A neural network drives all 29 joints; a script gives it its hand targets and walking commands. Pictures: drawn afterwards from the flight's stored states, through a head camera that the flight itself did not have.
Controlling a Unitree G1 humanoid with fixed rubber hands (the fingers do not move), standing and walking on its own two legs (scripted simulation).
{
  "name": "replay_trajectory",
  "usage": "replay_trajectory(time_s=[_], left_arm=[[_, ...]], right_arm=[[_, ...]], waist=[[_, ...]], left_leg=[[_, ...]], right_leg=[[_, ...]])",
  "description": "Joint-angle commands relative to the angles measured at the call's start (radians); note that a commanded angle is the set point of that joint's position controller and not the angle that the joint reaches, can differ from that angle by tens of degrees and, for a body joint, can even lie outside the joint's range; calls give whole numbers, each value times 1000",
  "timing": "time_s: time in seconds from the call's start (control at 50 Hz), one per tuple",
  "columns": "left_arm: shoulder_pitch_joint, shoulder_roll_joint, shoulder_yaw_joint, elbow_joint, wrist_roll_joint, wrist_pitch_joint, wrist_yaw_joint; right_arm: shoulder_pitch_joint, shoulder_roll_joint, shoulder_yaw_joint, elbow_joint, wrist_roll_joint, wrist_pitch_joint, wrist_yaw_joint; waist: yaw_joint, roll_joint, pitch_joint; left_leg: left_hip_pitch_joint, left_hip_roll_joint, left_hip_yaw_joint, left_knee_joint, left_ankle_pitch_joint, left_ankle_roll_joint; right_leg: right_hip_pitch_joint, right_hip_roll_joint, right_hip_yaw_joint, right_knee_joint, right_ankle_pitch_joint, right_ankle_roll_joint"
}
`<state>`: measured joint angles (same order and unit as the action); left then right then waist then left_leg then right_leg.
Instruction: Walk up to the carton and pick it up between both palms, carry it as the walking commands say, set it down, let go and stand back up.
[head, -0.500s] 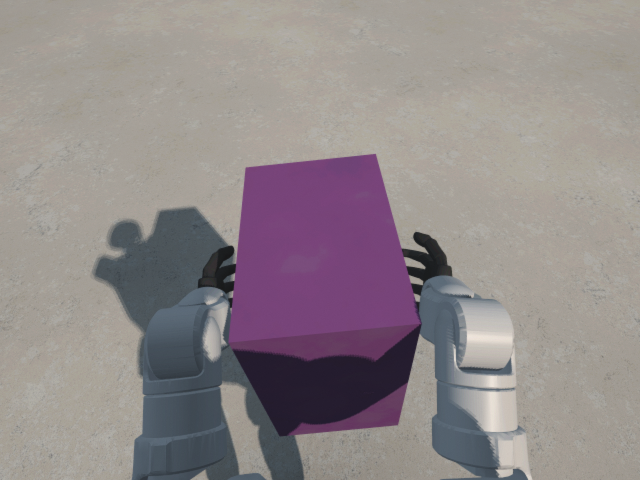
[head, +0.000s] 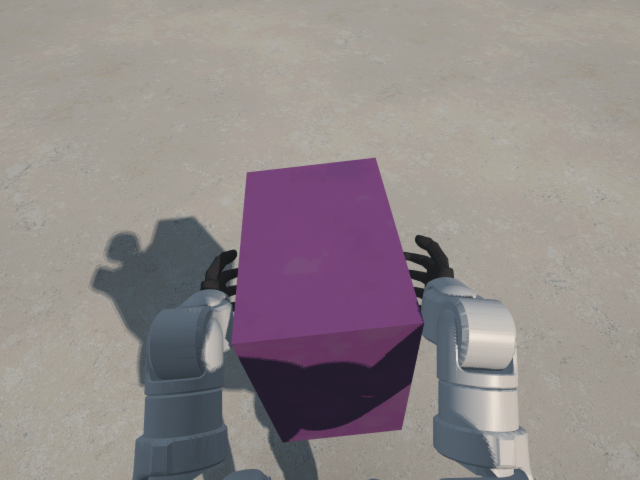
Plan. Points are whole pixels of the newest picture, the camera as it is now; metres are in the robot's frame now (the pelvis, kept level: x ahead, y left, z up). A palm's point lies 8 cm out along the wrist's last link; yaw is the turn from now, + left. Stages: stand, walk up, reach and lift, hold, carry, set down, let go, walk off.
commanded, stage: carry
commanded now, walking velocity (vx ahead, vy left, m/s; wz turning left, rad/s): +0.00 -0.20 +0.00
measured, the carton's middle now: (327, 306) +0.33 +0.00 +0.03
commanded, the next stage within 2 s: none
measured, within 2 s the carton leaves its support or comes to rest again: neither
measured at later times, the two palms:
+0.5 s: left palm (238, 355) +0.24 +0.10 +0.08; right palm (479, 337) +0.25 -0.16 +0.11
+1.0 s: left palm (247, 408) +0.17 +0.07 +0.11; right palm (531, 390) +0.18 -0.18 +0.13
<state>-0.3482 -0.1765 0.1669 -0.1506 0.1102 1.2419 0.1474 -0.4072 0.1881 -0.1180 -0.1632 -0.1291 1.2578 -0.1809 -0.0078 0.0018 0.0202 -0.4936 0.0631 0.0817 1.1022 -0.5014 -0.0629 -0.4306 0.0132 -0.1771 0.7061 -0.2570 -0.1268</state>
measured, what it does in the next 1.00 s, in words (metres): walks backwards: left foot, then right foot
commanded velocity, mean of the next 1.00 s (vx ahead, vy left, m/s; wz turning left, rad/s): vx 0.00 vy -0.11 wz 0.00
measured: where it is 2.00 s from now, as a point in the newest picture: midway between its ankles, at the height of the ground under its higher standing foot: outside the picture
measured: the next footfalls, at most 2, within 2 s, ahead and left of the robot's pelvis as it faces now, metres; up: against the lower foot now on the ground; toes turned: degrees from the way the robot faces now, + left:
left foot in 0.14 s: -0.02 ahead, +0.06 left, +0.00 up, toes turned +2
right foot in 0.44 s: +0.03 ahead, -0.14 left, +0.00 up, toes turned +1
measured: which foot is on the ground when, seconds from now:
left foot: up 0.00-0.12, down 0.14-1.00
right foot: down 0.00-0.18, up 0.20-0.42, down 0.44-1.00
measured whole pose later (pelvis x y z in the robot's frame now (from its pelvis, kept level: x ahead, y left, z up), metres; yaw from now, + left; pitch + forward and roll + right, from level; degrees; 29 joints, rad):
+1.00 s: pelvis -0.12 -0.06 +0.01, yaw +1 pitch -2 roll +0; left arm -0.38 -0.19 0.16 -0.16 0.11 1.25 0.19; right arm -0.39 0.19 -0.15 -0.17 -0.13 1.22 -0.14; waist -0.01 -0.06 0.00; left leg -0.35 0.04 0.09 0.65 -0.26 0.01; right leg -0.40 -0.03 -0.17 0.59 -0.18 -0.06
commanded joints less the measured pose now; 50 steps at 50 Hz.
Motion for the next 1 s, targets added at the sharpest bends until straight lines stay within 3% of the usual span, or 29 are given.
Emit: replay_trajectory(time_s=[0.0,0.08,0.12,0.14,0.16,0.18,0.2,0.22,0.26,0.28,0.3,0.32,0.34,0.36,0.38,0.42,0.46,0.48,0.5,0.54,0.62,0.64,0.68,0.7,0.72,0.78,0.84,0.96,0.98], left_arm=[[-720,-967,-706,-147,-475,-12,-258],[-774,-965,-725,-147,-472,-13,-252],[-800,-955,-729,-169,-467,-13,-244],[-763,-959,-725,-133,-454,-7,-240],[-783,-957,-736,-145,-451,-4,-239],[-825,-940,-749,-190,-461,-1,-241],[-867,-927,-751,-163,-482,-9,-246],[-949,-937,-772,-162,-499,-18,-243],[-810,-985,-773,-156,-485,-11,-237],[-765,-997,-765,-157,-474,-13,-233],[-870,-997,-798,-200,-502,-20,-225],[-882,-1001,-802,-234,-510,-19,-218],[-842,-955,-763,-142,-482,-13,-213],[-820,-994,-791,-187,-497,-14,-214],[-854,-972,-802,-189,-498,-17,-211],[-848,-985,-812,-212,-505,-27,-206],[-784,-970,-792,-205,-501,-33,-218],[-745,-981,-784,-203,-489,-35,-228],[-730,-1003,-761,-201,-479,-41,-238],[-702,-1021,-736,-165,-470,-36,-240],[-716,-991,-734,-162,-445,-30,-228],[-695,-960,-716,-158,-436,-28,-230],[-676,-966,-718,-98,-426,-23,-228],[-726,-971,-738,-142,-446,-26,-228],[-708,-982,-755,-125,-441,-16,-228],[-715,-975,-765,-132,-442,-17,-228],[-809,-939,-752,-113,-443,-20,-228],[-730,-949,-718,-75,-428,-12,-239],[-713,-953,-721,-79,-424,-10,-241]], right_arm=[[-612,968,653,-45,465,-13,269],[-681,945,633,-65,464,-19,279],[-578,963,617,38,442,-11,287],[-577,953,605,46,445,-9,294],[-556,938,584,57,444,-17,300],[-524,945,579,54,440,-29,306],[-579,955,604,-1,449,-43,308],[-618,940,585,-15,440,-48,308],[-526,938,569,6,422,-36,311],[-527,939,580,0,425,-36,309],[-582,933,576,-31,434,-47,309],[-618,951,583,-68,452,-44,310],[-597,931,580,-28,443,-38,304],[-550,943,568,-25,428,-44,301],[-543,938,559,-10,415,-46,302],[-510,950,572,-30,414,-51,299],[-458,964,593,-35,416,-53,294],[-527,954,619,-88,427,-58,293],[-608,961,629,-132,438,-58,289],[-636,982,662,-173,476,-55,285],[-608,950,638,-95,470,-38,300],[-590,951,639,-63,467,-34,298],[-591,949,636,-50,457,-31,302],[-580,936,621,-42,452,-32,304],[-540,928,613,-11,456,-30,309],[-461,943,580,65,441,-26,323],[-617,907,589,-25,440,-42,321],[-571,932,609,12,430,-30,310],[-538,936,599,32,427,-33,307]], waist=[[11,-118,-401],[7,-175,-425],[-12,-178,-419],[-29,-96,-421],[-46,226,-387],[-40,444,-328],[-26,292,-278],[-22,175,-277],[-8,110,-291],[-3,143,-340],[-7,261,-415],[-13,253,-441],[-11,283,-461],[-14,322,-517],[-10,368,-548],[-13,283,-594],[-21,80,-618],[-13,-49,-567],[6,-247,-537],[15,-162,-468],[-2,-116,-477],[-5,-153,-498],[-14,-77,-477],[-15,-3,-466],[-1,208,-435],[5,182,-394],[-4,53,-409],[-9,-19,-391],[-7,42,-369]], left_leg=[[-40,15,26,-56,-18,50],[97,11,58,-244,-1,80],[259,-16,129,-428,86,97],[387,27,56,-591,151,122],[468,232,-273,-756,-1,195],[332,487,-635,-865,-36,326],[218,466,-591,-856,-22,350],[173,412,-533,-842,29,311],[250,331,-376,-750,328,245],[318,307,-320,-696,551,227],[433,274,-276,-645,803,211],[501,276,-276,-592,1056,207],[525,262,-207,-559,1151,181],[558,280,-244,-547,1158,183],[532,260,-197,-512,1119,157],[439,197,-119,-447,972,91],[198,141,-65,-382,651,48],[24,48,29,-332,63,31],[-56,-3,49,-188,-179,33],[-93,26,18,-80,-147,51],[76,27,21,-330,34,34],[134,5,55,-398,91,34],[281,34,27,-605,312,53],[293,114,-95,-683,278,90],[229,187,-203,-741,122,118],[114,139,-146,-739,-7,88],[90,81,-108,-690,-2,83],[156,34,-69,-628,70,94],[147,31,-70,-628,68,99]], right_leg=[[290,-297,290,-370,35,-12],[238,-274,223,-374,-9,-12],[131,-224,135,-401,-105,57],[33,-183,89,-336,-214,95],[-142,-94,25,-99,-231,174],[-255,-40,138,201,-306,186],[-217,-60,239,349,-258,154],[-186,-35,254,414,-225,152],[-166,-48,245,402,-174,147],[-152,-55,208,294,-187,151],[-133,-32,165,203,-216,156],[-120,-9,143,122,-246,158],[-77,3,104,32,-255,159],[-45,2,117,-49,-232,152],[22,6,78,-169,-152,153],[236,-34,61,-327,47,143],[472,-171,140,-210,475,83],[530,-262,186,-209,646,25],[480,-357,250,-258,525,-38],[425,-340,252,-308,303,-90],[354,-253,135,-201,424,-24],[329,-244,124,-228,335,-19],[235,-215,98,-222,189,37],[195,-163,76,-188,86,81],[170,-114,75,-195,-79,117],[230,-134,127,-222,-101,99],[231,-163,164,-302,-208,91],[142,-209,185,-387,-320,90],[135,-206,180,-386,-330,86]])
